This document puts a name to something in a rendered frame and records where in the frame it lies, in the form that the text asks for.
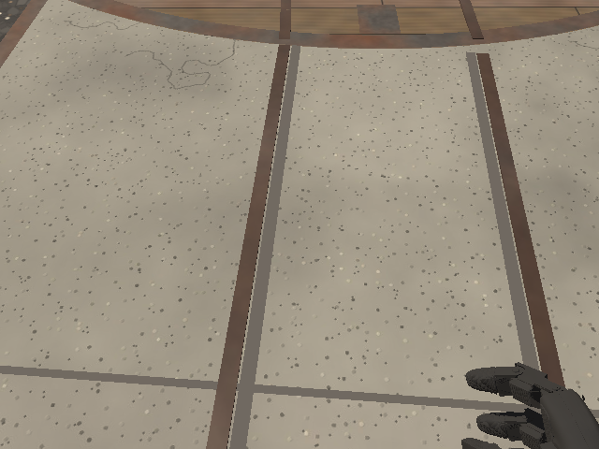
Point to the right robot hand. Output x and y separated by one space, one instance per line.
565 421

